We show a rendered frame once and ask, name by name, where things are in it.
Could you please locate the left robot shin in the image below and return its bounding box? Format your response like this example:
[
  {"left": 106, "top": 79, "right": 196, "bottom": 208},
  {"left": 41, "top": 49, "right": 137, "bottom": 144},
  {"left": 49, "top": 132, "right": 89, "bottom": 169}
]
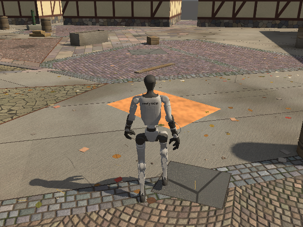
[{"left": 138, "top": 163, "right": 145, "bottom": 196}]

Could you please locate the robot right upper arm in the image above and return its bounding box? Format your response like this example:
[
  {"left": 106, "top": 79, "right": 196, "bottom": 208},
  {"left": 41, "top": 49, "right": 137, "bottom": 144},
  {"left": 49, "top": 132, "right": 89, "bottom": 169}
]
[{"left": 160, "top": 95, "right": 173, "bottom": 122}]

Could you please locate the robot left forearm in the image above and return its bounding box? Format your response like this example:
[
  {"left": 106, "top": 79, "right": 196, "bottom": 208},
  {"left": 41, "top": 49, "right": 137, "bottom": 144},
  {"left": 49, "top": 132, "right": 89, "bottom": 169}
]
[{"left": 125, "top": 114, "right": 133, "bottom": 131}]

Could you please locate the robot right forearm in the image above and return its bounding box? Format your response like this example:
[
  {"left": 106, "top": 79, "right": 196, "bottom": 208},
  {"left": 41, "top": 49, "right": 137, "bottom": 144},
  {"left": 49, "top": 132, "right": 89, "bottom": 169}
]
[{"left": 168, "top": 115, "right": 178, "bottom": 138}]

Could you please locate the right robot thigh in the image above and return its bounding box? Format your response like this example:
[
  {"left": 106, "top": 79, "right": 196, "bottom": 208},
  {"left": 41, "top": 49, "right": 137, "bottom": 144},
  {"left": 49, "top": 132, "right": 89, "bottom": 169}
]
[{"left": 158, "top": 131, "right": 168, "bottom": 157}]

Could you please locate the robot left upper arm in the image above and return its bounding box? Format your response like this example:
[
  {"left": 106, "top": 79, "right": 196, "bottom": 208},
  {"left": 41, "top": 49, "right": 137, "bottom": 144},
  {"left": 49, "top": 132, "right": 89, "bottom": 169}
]
[{"left": 128, "top": 96, "right": 141, "bottom": 121}]

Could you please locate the right robot hand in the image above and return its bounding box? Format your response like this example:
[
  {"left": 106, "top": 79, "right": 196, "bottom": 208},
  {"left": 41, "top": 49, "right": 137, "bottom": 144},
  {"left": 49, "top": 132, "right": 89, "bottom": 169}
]
[{"left": 169, "top": 137, "right": 180, "bottom": 150}]

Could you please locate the left robot hand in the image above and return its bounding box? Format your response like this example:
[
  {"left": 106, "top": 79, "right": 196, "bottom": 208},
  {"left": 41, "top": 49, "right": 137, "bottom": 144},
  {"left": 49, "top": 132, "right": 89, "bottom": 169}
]
[{"left": 124, "top": 130, "right": 135, "bottom": 140}]

